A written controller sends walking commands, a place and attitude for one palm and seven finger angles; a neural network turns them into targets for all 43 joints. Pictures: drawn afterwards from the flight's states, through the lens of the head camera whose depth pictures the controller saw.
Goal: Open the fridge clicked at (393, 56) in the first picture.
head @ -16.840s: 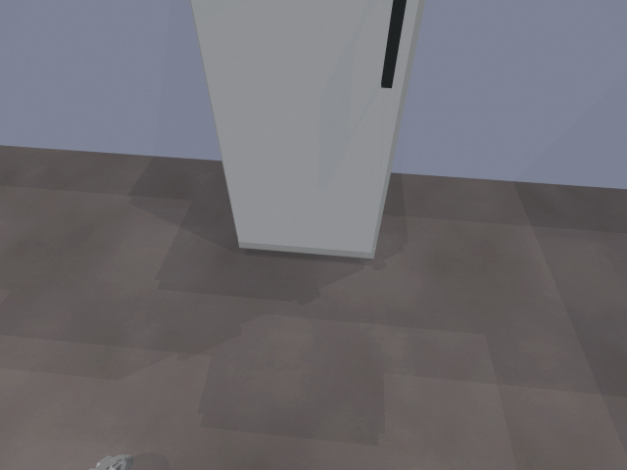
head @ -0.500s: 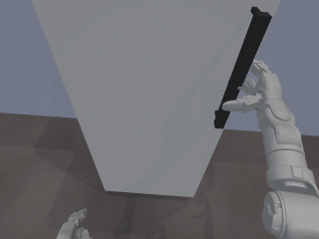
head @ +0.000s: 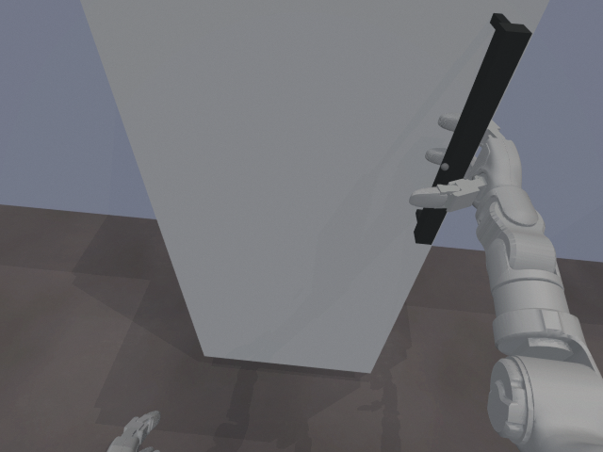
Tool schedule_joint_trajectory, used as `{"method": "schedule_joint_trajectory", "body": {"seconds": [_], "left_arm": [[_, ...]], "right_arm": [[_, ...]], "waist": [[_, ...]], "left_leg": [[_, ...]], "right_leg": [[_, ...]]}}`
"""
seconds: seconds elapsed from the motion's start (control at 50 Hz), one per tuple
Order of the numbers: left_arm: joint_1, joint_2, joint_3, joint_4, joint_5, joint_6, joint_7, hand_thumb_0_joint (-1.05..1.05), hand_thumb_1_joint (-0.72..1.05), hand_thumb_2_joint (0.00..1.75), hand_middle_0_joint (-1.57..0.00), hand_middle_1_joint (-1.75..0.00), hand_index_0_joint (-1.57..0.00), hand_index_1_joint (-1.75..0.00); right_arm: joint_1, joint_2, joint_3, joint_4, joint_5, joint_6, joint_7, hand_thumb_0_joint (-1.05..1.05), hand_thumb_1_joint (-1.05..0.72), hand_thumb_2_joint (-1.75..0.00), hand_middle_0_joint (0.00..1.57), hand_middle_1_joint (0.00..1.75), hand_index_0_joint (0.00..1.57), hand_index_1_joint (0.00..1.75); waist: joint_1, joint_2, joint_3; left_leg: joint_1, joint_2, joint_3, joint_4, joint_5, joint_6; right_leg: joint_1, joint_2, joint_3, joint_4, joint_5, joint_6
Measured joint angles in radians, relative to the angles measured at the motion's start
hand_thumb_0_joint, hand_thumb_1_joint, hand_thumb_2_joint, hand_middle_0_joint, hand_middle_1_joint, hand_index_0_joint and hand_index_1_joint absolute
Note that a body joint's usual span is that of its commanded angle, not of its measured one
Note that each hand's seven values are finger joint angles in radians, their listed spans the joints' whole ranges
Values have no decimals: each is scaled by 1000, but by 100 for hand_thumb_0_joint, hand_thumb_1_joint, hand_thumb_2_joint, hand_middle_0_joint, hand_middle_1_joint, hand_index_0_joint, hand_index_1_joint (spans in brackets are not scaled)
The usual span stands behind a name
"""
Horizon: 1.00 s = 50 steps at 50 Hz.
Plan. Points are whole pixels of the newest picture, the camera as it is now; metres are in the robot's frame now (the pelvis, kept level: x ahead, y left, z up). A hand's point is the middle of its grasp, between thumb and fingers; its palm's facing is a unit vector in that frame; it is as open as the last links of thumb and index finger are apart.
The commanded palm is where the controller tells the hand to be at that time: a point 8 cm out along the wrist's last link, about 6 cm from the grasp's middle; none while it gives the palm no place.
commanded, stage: slide the fingers in behind the handle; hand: right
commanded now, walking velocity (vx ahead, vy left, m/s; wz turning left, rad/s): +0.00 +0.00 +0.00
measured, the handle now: (453, 148) +0.48 -0.16 +0.19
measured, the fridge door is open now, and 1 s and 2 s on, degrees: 0 0 0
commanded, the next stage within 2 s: grip the handle and tug to test in 0.36 s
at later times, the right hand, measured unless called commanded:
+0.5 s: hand (458, 168) +0.44 -0.15 +0.19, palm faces +0.02 +1.00 +0.02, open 13.9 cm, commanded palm +0.41 -0.20 +0.19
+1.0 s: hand (455, 167) +0.43 -0.15 +0.20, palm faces +0.01 +1.00 +0.02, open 7.8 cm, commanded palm +0.41 -0.20 +0.19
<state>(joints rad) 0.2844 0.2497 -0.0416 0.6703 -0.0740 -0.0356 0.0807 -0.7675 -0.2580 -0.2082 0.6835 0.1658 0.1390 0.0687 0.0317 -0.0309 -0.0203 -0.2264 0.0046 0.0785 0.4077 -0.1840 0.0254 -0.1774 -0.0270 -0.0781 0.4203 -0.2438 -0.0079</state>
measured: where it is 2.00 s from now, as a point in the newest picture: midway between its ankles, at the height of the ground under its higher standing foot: outside the picture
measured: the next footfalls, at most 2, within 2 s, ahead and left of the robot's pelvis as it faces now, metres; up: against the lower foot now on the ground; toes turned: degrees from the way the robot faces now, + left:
none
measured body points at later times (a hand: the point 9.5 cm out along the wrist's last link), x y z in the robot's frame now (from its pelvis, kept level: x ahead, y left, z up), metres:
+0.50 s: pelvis +0.00 +0.00 +0.00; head +0.00 +0.00 +0.45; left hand +0.11 +0.25 -0.11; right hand +0.43 -0.21 +0.19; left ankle +0.02 +0.10 -0.74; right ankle -0.01 -0.11 -0.74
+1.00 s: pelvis +0.00 -0.01 +0.00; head +0.00 +0.00 +0.45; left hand +0.13 +0.23 -0.11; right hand +0.43 -0.20 +0.20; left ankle +0.02 +0.10 -0.74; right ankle -0.01 -0.11 -0.74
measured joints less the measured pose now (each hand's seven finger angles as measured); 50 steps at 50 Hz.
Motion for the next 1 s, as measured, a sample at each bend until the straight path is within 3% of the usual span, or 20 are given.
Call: {"method": "schedule_joint_trajectory", "body": {"seconds": [0.32, 0.58, 0.74, 1.0], "left_arm": [[-4, 0, -1, -5, 0, -12, 3, 2, 90, 89, -20, -30, -20, -30], [5, 3, 4, -5, -4, -13, 1, 2, 90, 89, -20, -30, -20, -30], [-7, -3, 2, -2, -1, -11, -3, 2, 90, 89, -20, -30, -20, -30], [-13, -10, -3, -11, 2, -1, -3, 1, 90, 89, -20, -30, -20, -30]], "right_arm": [[-14, -21, -17, 41, 0, -30, 26, -1, 50, -30, 32, 122, 33, 121], [10, -24, -2, -3, 9, -18, 29, -1, 46, -32, 31, 121, 31, 121], [15, 3, 15, -32, 10, 0, 15, -1, 21, -43, 33, 125, 33, 124], [24, 5, 15, -47, 3, 4, 4, 0, -37, -67, 39, 133, 39, 132]], "waist": [[3, 6, -1], [-6, 5, -3], [-11, 3, -8], [-14, 2, -7]], "left_leg": [[-8, -2, -3, -1, 3, -1], [-4, 4, 0, -1, 0, -6], [1, 8, 0, -1, -3, -10], [9, 8, -3, -7, -2, -10]], "right_leg": [[-9, -1, -2, 4, 0, -1], [-10, 4, 2, 9, -6, -6], [-4, 9, 2, 7, -8, -9], [5, 9, 0, 1, -7, -9]]}}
